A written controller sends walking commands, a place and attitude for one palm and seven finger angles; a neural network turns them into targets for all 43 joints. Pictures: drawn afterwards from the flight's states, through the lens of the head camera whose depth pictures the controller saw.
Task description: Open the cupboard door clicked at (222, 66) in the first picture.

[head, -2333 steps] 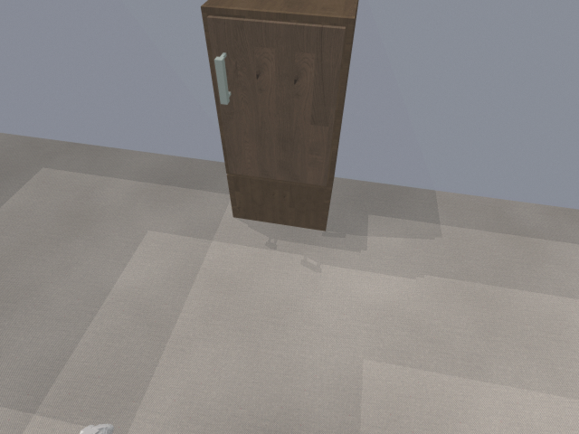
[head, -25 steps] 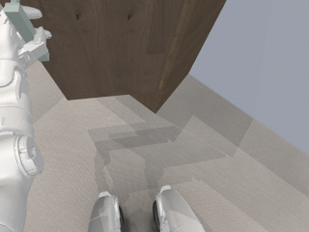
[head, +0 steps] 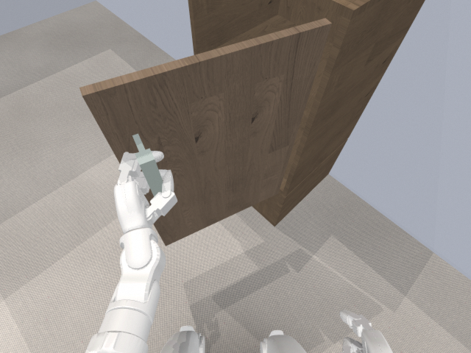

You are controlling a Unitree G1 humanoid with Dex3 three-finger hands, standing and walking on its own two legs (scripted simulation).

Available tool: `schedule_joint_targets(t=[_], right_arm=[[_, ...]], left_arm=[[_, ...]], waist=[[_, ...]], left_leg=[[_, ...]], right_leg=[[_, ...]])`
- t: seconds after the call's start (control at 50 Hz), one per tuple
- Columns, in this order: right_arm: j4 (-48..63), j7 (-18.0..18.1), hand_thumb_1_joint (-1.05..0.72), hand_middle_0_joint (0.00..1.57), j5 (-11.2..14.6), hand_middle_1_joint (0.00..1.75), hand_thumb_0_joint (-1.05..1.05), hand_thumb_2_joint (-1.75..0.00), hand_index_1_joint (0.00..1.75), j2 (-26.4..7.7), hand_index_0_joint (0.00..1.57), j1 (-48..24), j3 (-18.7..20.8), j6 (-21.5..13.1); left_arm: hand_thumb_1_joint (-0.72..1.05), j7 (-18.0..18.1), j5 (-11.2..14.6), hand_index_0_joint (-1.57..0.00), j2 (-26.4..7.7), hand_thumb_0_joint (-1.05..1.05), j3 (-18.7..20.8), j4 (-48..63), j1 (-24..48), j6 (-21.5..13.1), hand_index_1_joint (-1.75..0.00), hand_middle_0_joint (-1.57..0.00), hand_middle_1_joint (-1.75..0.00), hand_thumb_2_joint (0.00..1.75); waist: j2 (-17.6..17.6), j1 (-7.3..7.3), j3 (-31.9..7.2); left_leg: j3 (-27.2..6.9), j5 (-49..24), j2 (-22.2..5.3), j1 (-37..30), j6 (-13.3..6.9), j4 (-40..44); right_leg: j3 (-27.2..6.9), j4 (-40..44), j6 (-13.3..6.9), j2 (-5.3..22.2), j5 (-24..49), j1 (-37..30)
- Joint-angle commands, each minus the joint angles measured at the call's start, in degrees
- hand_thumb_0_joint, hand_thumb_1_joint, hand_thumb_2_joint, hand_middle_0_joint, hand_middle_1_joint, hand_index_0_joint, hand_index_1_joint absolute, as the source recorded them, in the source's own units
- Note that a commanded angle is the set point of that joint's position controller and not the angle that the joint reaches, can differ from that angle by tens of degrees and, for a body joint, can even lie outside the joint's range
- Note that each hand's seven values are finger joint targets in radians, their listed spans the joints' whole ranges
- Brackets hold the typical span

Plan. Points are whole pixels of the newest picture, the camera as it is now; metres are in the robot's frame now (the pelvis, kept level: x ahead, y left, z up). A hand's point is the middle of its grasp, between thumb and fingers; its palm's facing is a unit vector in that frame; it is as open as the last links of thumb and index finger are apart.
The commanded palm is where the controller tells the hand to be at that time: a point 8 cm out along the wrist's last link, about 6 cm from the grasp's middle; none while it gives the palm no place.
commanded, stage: pull the door open along its arc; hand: left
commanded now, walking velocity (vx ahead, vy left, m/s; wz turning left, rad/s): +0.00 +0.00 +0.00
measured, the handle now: (150, 172) +0.42 +0.16 +0.03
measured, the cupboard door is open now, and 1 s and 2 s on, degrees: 73 87 88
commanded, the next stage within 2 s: open thumb and fingers to let go in 0.30 s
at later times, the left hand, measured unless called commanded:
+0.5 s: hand (205, 227) +0.31 +0.05 +0.04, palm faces +0.41 -0.91 -0.01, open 6.3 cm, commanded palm +0.27 +0.10 +0.03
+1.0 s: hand (202, 226) +0.31 +0.06 +0.04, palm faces +0.38 -0.92 +0.00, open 13.6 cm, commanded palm +0.27 +0.10 +0.03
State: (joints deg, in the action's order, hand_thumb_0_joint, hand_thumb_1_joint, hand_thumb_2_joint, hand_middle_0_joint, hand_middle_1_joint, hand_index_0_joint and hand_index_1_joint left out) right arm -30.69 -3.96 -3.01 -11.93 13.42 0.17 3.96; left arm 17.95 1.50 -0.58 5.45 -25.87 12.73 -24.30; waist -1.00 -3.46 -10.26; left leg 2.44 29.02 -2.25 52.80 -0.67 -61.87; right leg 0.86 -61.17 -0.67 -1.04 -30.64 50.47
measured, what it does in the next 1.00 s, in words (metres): stands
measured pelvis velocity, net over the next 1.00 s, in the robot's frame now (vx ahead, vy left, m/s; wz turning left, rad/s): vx -0.03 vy -0.03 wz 0.06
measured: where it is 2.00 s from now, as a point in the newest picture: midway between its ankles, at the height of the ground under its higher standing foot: outside the picture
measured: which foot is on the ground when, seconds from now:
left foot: down 0.00-1.00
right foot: down 0.00-1.00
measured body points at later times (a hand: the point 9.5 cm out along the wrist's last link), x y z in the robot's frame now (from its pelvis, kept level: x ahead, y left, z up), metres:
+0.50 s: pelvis -0.02 -0.04 +0.00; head +0.05 -0.05 +0.44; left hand +0.28 +0.10 +0.04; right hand +0.13 -0.27 -0.13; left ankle +0.00 +0.11 -0.66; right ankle -0.02 -0.11 -0.66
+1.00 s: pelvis -0.03 -0.03 -0.01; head +0.03 -0.03 +0.44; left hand +0.29 +0.11 +0.04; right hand +0.12 -0.24 -0.13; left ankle +0.00 +0.11 -0.66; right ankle -0.02 -0.11 -0.66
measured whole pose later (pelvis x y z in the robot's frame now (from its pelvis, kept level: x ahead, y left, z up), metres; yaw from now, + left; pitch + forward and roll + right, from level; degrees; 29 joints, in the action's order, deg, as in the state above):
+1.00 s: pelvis -0.03 -0.03 -0.01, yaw +3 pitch +16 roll +0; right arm -36.5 -2.0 -5.2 -10.5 11.4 1.1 -0.1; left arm 33.4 -4.9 5.7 -6.1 -30.3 11.1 -26.9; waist -1.7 -1.7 -9.6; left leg -0.6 26.0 -1.1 52.8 1.3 -62.6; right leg 3.9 -64.0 -2.9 0.0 -30.1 50.1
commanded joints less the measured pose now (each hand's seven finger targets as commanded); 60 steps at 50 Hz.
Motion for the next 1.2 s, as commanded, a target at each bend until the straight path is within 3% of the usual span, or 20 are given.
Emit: schedule_joint_targets(t=[0.0,0.02,0.08,0.2,0.24,0.3,0.32,0.34,0.38,0.42,0.44,0.58,0.64,0.68,0.72,0.78,0.82,1.0,1.12,1.18], right_arm=[[4.81,0.93,-0.9,0.2,-0.87,0.3,0.0,-0.9,0.3,-5.85,0.2,2.25,2.82,-1.24],[4.69,1.17,-0.9,0.2,-1.11,0.3,0.0,-0.9,0.3,-5.62,0.2,1.96,2.79,-1.3],[4.44,1.76,-0.9,0.2,-1.21,0.3,0.0,-0.9,0.3,-5.16,0.2,0.2,2.75,-1.62],[4.53,1.88,-0.9,0.2,-1.14,0.3,0.0,-0.9,0.3,-4.12,0.2,-1.67,2.53,-3.28],[4.01,1.79,-0.9,0.2,-1.19,0.3,0.0,-0.9,0.3,-4.04,0.2,-2.1,2.52,-3.92],[3.69,1.44,-0.9,0.2,-1.54,0.3,0.0,-0.9,0.3,-3.65,0.2,-2.39,2.8,-5.06],[3.63,1.37,-0.9,0.2,-1.61,0.3,0.0,-0.9,0.3,-3.63,0.2,-2.08,2.78,-5.43],[3.33,1.4,-0.9,0.2,-1.75,0.3,0.0,-0.9,0.3,-3.67,0.2,-2.43,2.9,-5.79],[1.77,2.1,-0.9,0.2,-2.0,0.3,0.0,-0.9,0.3,-4.13,0.2,-2.25,2.97,-5.91],[1.38,2.76,-0.9,0.2,-2.15,0.3,0.0,-0.9,0.3,-3.91,0.2,-2.38,3.16,-5.97],[1.25,2.83,-0.9,0.2,-2.09,0.3,0.0,-0.9,0.3,-3.58,0.2,-2.74,3.06,-6.07],[1.0,3.05,-0.9,0.2,-1.35,0.3,0.0,-0.9,0.3,-4.04,0.2,-3.08,3.11,-6.57],[1.0,2.88,-0.9,0.2,-1.41,0.3,0.0,-0.9,0.3,-4.17,0.2,-3.12,3.13,-6.56],[1.01,2.62,-0.9,0.2,-1.46,0.3,0.0,-0.9,0.3,-4.19,0.2,-3.08,3.1,-6.71],[1.02,2.68,-0.9,0.2,-1.54,0.3,0.0,-0.9,0.3,-4.43,0.2,-3.14,3.12,-6.61],[1.21,2.52,-0.9,0.2,-1.63,0.3,0.0,-0.9,0.3,-4.34,0.2,-3.38,3.13,-6.6],[1.47,2.49,-0.9,0.2,-1.78,0.3,0.0,-0.9,0.3,-4.31,0.2,-3.31,3.1,-6.53],[1.48,2.38,-0.9,0.2,-2.09,0.3,0.0,-0.9,0.3,-4.18,0.2,-3.47,2.92,-6.18],[1.56,2.67,-0.9,0.2,-2.14,0.3,0.0,-0.9,0.3,-4.16,0.2,-3.44,2.76,-5.91],[1.53,2.46,-0.9,0.2,-2.01,0.3,0.0,-0.9,0.3,-4.0,0.2,-3.96,2.62,-5.99]], left_arm=[[0.9,10.28,-2.67,-0.4,-6.37,0.0,4.73,12.59,4.06,-4.16,-1.35,-0.4,-1.35,0.9],[0.9,11.01,-3.68,-0.4,-5.28,0.0,2.99,11.76,3.07,-3.99,-1.35,-0.4,-1.35,0.9],[0.9,11.62,-4.97,-0.4,-3.63,0.0,0.15,12.44,3.61,-4.22,-1.35,-0.4,-1.35,0.9],[0.9,11.05,-4.55,-0.4,2.36,0.0,-6.47,14.61,-2.35,-4.6,-1.35,-0.4,-1.35,0.9],[0.9,11.36,-4.78,-0.4,3.91,0.0,-8.64,14.59,-0.96,-4.6,-1.35,-0.4,-1.35,0.9],[0.9,12.27,-6.41,-0.4,8.04,0.0,-13.57,16.19,-0.94,-5.01,-1.35,-0.4,-1.35,0.9],[0.9,12.58,-7.14,-0.4,9.05,0.0,-15.02,15.78,-0.8,-4.68,-1.35,-0.4,-1.35,0.9],[0.9,12.93,-7.83,-0.4,9.4,0.0,-15.69,15.6,-0.14,-4.67,-1.35,-0.4,-1.35,0.9],[0.9,14.07,-9.12,-0.4,5.6,0.0,-13.38,14.7,9.19,-5.16,-1.35,-0.4,-1.35,0.9],[0.76,14.53,-10.02,-0.39,3.21,0.0,-11.12,13.9,8.8,-5.76,-1.34,-0.39,-1.34,0.84],[0.69,14.19,-9.59,-0.38,5.03,0.0,-12.19,12.67,7.87,-5.8,-1.33,-0.38,-1.33,0.81],[0.2,12.64,-5.04,-0.35,5.95,0.0,-11.32,11.86,8.56,-5.87,-1.27,-0.35,-1.27,0.6],[-0.01,12.69,-5.55,-0.33,5.24,0.0,-10.54,10.08,7.08,-6.18,-1.25,-0.33,-1.25,0.51],[-0.15,12.82,-6.02,-0.32,6.78,0.0,-12.35,9.73,9.96,-6.52,-1.24,-0.32,-1.24,0.45],[-0.29,13.34,-6.57,-0.32,5.09,0.0,-10.64,8.18,9.73,-6.74,-1.22,-0.32,-1.22,0.39],[-0.5,13.91,-6.96,-0.3,5.64,0.0,-11.05,8.28,11.47,-7.02,-1.2,-0.3,-1.2,0.3],[-0.5,14.25,-7.52,-0.3,6.28,0.0,-11.7,8.37,11.64,-6.95,-1.2,-0.3,-1.2,0.3],[-0.5,15.8,-8.3,-0.22,8.47,0.0,-13.06,7.28,14.45,-5.82,-0.75,-0.22,-0.75,0.3],[-0.5,16.97,-8.79,-0.18,7.28,0.0,-11.68,7.58,14.41,-4.79,-0.45,-0.18,-0.45,0.3],[-0.5,17.18,-8.48,-0.15,10.31,0.0,-13.92,7.59,16.02,-4.44,-0.3,-0.15,-0.3,0.3]], waist=[[2.48,4.13,-19.07],[4.26,3.54,-18.16],[4.75,3.27,-17.58],[4.64,3.44,-16.94],[5.65,2.37,-15.22],[4.17,1.66,-16.03],[6.43,0.96,-15.31],[5.86,0.83,-15.38],[7.08,-0.81,-14.14],[7.19,0.24,-15.23],[6.63,0.52,-15.57],[6.79,0.96,-17.03],[7.46,1.37,-16.06],[7.04,0.48,-14.66],[8.47,0.68,-14.05],[6.1,1.08,-14.75],[5.78,1.0,-14.89],[4.58,0.58,-16.43],[4.79,1.21,-16.39],[3.62,0.65,-15.57]], left_leg=[[-1.47,-25.23,2.21,-11.67,0.92,4.88],[-1.78,-24.2,2.18,-11.33,0.69,4.69],[-1.58,-20.63,2.56,-11.14,0.52,5.17],[-1.46,-19.3,2.87,-11.58,0.55,5.51],[-1.8,-17.65,2.87,-10.62,0.49,5.15],[-1.83,-17.73,2.99,-11.57,0.47,4.64],[-2.12,-17.13,2.92,-10.92,0.35,4.55],[-2.09,-16.4,2.91,-10.71,0.38,4.33],[-2.46,-13.48,2.94,-8.77,0.16,3.32],[-2.51,-12.48,3.15,-7.35,0.08,3.06],[-2.37,-12.02,3.4,-6.95,0.13,3.06],[-2.26,-11.92,3.51,-7.75,0.25,3.87],[-2.4,-11.89,3.42,-7.58,0.23,4.27],[-2.28,-10.53,3.49,-7.81,0.08,4.24],[-2.49,-10.0,3.38,-7.22,-0.07,4.17],[-2.17,-10.1,3.4,-8.6,-0.09,4.55],[-2.32,-10.71,3.25,-9.07,-0.16,4.6],[-2.65,-12.12,2.83,-11.07,0.0,4.91],[-3.07,-12.23,2.68,-11.0,0.16,5.41],[-3.33,-11.44,2.52,-11.65,0.36,5.77]], right_leg=[[0.82,5.03,-0.62,-0.11,32.28,-15.96],[0.66,5.48,-0.56,-0.26,31.71,-15.6],[-0.09,6.86,-0.32,0.33,29.81,-16.29],[-0.94,8.39,-0.06,1.16,31.52,-18.22],[-1.57,9.02,0.34,1.67,30.95,-17.09],[-1.57,8.86,0.35,1.98,31.56,-15.99],[-1.58,9.16,0.34,1.91,30.73,-15.75],[-1.77,9.17,0.41,2.13,29.86,-14.88],[-3.24,10.02,0.9,2.92,26.11,-12.97],[-5.03,10.71,0.87,3.3,24.19,-14.68],[-5.55,10.99,1.01,3.74,24.23,-15.35],[-5.37,11.92,1.24,3.74,23.93,-16.79],[-4.83,11.75,0.98,3.5,22.95,-16.23],[-4.29,11.99,0.88,3.28,20.01,-14.03],[-4.5,12.36,0.71,3.09,17.68,-13.53],[-2.91,11.46,0.01,2.46,16.03,-12.14],[-2.06,10.78,-0.29,1.95,16.1,-11.49],[0.5,8.7,-0.81,0.88,16.24,-9.28],[0.87,8.51,-1.15,0.51,15.31,-9.5],[1.62,8.21,-1.18,0.42,13.55,-7.67]])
